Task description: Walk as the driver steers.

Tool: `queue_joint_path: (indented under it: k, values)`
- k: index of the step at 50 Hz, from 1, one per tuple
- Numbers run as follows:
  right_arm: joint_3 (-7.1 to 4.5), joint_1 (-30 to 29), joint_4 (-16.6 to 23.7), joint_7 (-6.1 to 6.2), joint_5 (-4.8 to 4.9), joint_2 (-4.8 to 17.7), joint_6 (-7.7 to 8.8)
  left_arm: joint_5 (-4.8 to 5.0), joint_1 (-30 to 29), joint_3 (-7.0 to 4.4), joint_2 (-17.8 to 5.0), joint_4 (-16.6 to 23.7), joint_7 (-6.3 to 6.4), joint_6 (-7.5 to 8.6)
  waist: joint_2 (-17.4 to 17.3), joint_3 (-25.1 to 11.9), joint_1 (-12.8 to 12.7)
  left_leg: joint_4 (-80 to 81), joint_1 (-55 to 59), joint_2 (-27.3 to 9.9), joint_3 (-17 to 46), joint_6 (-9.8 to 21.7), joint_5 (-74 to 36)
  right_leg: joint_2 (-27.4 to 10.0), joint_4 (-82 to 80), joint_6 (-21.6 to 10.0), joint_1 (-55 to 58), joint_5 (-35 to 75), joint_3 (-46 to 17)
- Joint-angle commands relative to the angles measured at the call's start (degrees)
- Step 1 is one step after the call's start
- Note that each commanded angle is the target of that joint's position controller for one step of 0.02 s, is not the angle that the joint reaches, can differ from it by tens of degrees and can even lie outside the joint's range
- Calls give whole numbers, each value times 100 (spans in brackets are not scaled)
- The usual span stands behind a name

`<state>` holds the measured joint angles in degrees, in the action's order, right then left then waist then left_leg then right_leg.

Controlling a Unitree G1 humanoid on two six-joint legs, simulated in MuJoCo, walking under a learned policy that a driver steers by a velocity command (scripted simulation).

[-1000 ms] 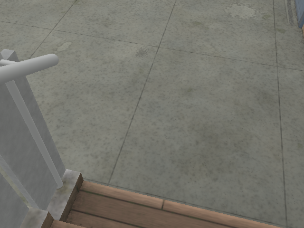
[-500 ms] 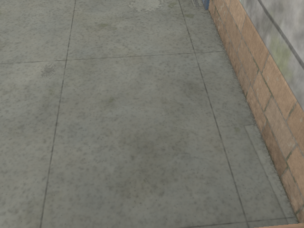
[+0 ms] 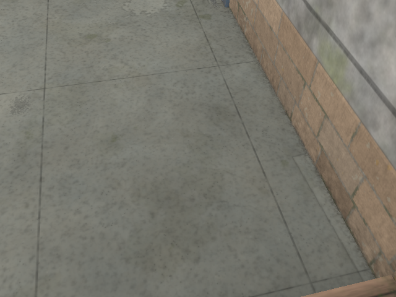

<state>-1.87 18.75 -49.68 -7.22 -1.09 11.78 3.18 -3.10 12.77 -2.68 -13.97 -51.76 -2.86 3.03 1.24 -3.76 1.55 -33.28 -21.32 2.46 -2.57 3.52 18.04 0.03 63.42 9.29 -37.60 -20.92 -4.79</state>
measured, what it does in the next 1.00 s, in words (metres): goes down, turning left: right foot, then left foot 0.17 m lower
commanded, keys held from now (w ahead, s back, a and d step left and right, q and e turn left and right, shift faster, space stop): w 0.28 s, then w+q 0.68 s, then w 0.04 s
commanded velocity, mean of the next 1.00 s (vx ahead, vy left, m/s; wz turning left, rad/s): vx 0.39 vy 0.00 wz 0.27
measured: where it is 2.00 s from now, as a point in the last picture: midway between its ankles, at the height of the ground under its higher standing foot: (129, 218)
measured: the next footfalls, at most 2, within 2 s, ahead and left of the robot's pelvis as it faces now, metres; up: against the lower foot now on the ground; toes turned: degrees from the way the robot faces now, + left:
right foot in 0.14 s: +0.00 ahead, -0.12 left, +0.00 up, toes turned -3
left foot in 0.66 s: +0.32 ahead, +0.16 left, -0.17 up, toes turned +14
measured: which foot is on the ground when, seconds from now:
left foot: down 0.00-0.20, up 0.22-0.64, down 0.66-1.00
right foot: up 0.00-0.12, down 0.14-0.64, up 0.66-1.00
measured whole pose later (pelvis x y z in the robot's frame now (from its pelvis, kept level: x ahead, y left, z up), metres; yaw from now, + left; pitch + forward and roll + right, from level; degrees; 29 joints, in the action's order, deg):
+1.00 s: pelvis +0.42 +0.11 -0.23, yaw +20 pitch +2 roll +2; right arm 1.9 31.0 -59.9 -2.8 -5.3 7.0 8.4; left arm -5.9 1.6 2.6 -11.4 -44.1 -2.9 4.5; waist 3.1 -2.2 6.6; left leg -53.4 -15.6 9.8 2.9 6.2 39.0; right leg -5.8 39.2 -0.3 -37.4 19.5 -4.5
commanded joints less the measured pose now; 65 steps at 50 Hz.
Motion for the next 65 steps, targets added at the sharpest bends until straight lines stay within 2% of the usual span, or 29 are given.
queue_joint_path:
  k: [1, 3, 5, 8, 9, 10, 12, 13, 17, 22, 26, 30, 33, 34, 35, 36, 37, 40, 42, 46, 49, 52, 53, 54, 56, 57, 59, 61, 65]
  values:
    - [-134, -520, 218, -42, 89, 848, 168, 64, 1250, -97, -205, -381, -272, -21, -591, 90, -527, 931, -982, -811, 653, 407, -1247, -124, -912, 78, 2072, -71, 570]
    - [-422, 165, -53, 93, 81, 1476, 206, -69, 602, -215, -623, -119, 0, -28, -716, 464, -22, 1323, -106, -1406, 1780, 1178, 1510, -74, -1683, -192, 1380, -778, 872]
    - [-466, 767, -229, 366, 123, 1232, 219, 38, -250, -122, -467, 243, 243, -3, -876, 682, 420, 1599, 1274, -2035, 3159, 1736, 2586, -147, -2713, -599, 355, -941, 710]
    - [-330, 336, -28, 548, 40, 636, 234, 113, 200, 59, -82, 65, 276, 269, -576, 557, 122, 1277, 994, -1916, 2888, 1724, 1690, -104, -3179, -1266, 1360, -211, 725]
    - [-401, -157, 59, 639, 91, 984, -48, 354, 240, -111, -195, -97, 306, 20, -567, 587, -114, 526, 512, -1101, 1646, 868, -594, 11, -3197, -1475, 2152, 373, 668]
    - [-413, -391, 272, 531, -135, 715, 139, -35, 1291, -51, -364, -288, 196, 290, 181, 218, -386, -76, -74, -902, 1255, 1074, 1051, -257, -3376, -1954, 2849, -353, 215]
    - [-330, -746, 354, 518, -334, 220, 317, -276, 2679, -130, -393, -686, 177, 509, 1167, 569, -960, -2886, -2901, 126, 501, 502, 2140, -1635, -4344, -3164, 4619, 9, -2607]
    - [-267, -860, 368, 581, -283, 86, 368, -335, 2946, -61, -122, -830, 183, 499, 549, 872, -1089, -3104, -3935, -48, 1297, 606, 1820, -2057, -4631, -3258, 5047, -108, -3012]
    - [-139, -427, 42, 529, -395, -91, 299, -239, 1591, 138, 542, -575, 257, 342, -8, 716, -368, -3247, -2831, -646, 814, 381, -493, -1305, -4042, -2408, 3287, 1435, -617]
    - [-45, -1048, 125, 314, -394, -87, 245, -244, 2162, 409, 642, -819, 569, 506, -38, 784, -758, -417, -2400, -1138, 743, 45, -4886, -961, -3103, -1910, 2507, 929, 293]
    - [-57, -1387, 314, 355, -493, 147, 149, -319, 2052, 496, 444, -861, 251, 428, 261, 1222, -535, -796, -30, -846, 65, 105, -4082, -1132, -3217, -1923, 409, -347, 329]
    - [1, -1918, 323, 381, -470, 140, 183, -87, 2128, 318, -73, -1019, 426, 300, -32, 1445, -796, 619, -621, -878, 16, 70, -2792, -1494, -2217, -1757, 2455, 758, -12]
    - [-411, 1436, -971, 474, -348, 924, 377, -434, 1787, 203, -410, -1052, 27, 42, -780, 592, 523, 1526, 3097, -530, -671, 255, -3978, -847, 1031, -1363, 1717, 1830, 797]
    - [-565, 2991, -1358, 355, -482, 1408, 236, -346, 2766, 269, 382, -1204, -235, 31, -1949, -1138, 589, -644, 6176, -1376, 527, 1638, -6873, 21, 4561, -847, -236, -2348, 1161]
    - [-635, 3505, -1429, 363, -532, 1744, 281, -185, 2035, 276, 340, -583, -458, 110, -1661, -1670, 862, -490, 6925, -1648, 1691, 1883, -7100, 395, 5549, -813, -1513, -2701, 634]
    - [-626, 3177, -1431, 426, -600, 1602, 355, 7, 478, 137, 60, 81, -385, 322, -971, -503, 1225, 73, 6219, -1876, 2254, 2024, -5106, 331, 5405, -849, -2931, -2614, 586]
    - [-491, 2006, -1142, 358, -350, 1303, 377, 114, -137, 68, -271, 448, -237, 438, -351, 108, 865, 681, 4893, -2301, 2933, 2078, -2149, -55, 4678, -1001, -3273, -1824, 235]
    - [161, -6, -666, 272, -483, -202, 457, -389, 534, 287, 358, 149, 166, 404, 146, 1446, -535, 1496, 52, -1843, 2759, 1694, 279, -1078, 1368, -1738, -1306, 1072, -778]
    - [141, -169, -557, 355, -204, 131, 562, -362, 172, 330, 384, 188, 106, 254, -278, 1181, -342, 1652, -1284, -1224, 1985, 1756, 128, -832, -209, -1462, 107, 2056, -72]
    - [249, 453, -560, 606, -453, 140, 704, -298, -404, 486, 40, 673, -26, 249, 196, 486, 26, -296, -1741, -58, 1191, 1044, -35, -594, -2302, -1020, 1209, 5447, 1]
    - [189, 845, -631, 429, -408, 602, 610, -286, -795, 455, -185, 923, 13, 82, -148, 846, -71, -595, -1986, -314, 2172, 1258, 1141, -429, -2399, -846, 1941, 4236, 427]
    - [184, 1875, -1022, 528, -267, 338, 527, -329, -1850, 473, -310, 1075, -82, 32, -215, 1242, 775, -1569, 958, -540, 3104, 1273, 947, -545, -4413, -918, 137, 3732, -34]
    - [-47, 1183, -776, 925, 582, 384, 175, 881, -2199, 162, -522, 1336, 67, 330, -81, 1322, 819, -2189, 1725, -276, 3062, 939, -774, -429, -5219, -880, -489, 3733, -372]
    - [-53, 1261, -927, 1031, 484, 416, -16, 928, -2011, 212, -380, 1238, 82, 465, -9, 1102, 719, -2839, 1822, -186, 2662, 810, -1461, -410, -5724, -966, 46, 4420, -98]
    - [-80, 1463, -1092, 873, 162, 196, -63, 529, 418, -7, -508, 366, 64, 464, 120, -83, -38, -5041, -415, 324, 1972, 590, -599, -693, -4293, -1386, 3767, 6819, 124]
    - [78, 1772, -1127, 746, 264, -345, 91, 524, 2065, -145, -777, -117, 70, 371, 1177, -1303, -703, -7578, -3291, 931, 1475, 111, 3064, -1796, -2383, -2238, 7378, 7774, -552]
    - [82, 1062, -390, 767, 634, 327, 340, 686, 2404, -296, -1095, -278, 156, 151, 1466, -2294, -1059, -9250, -5424, 139, 1358, -173, 2862, -2711, -2795, -3162, 8291, 3229, -2405]
    - [21, -458, 58, 922, 549, 319, 204, 339, 1200, -133, -453, -38, 347, 84, -553, -832, -728, -7768, -5122, -362, 790, -236, 1076, -2585, -4447, -2953, 5613, 363, -2983]
    - [-38, -767, 362, 926, 185, 12, 84, 223, -202, 48, -217, 84, 357, 238, 104, 837, 276, -3339, -2307, -723, 702, -325, -738, -1043, -5062, -2158, 751, 1763, -692]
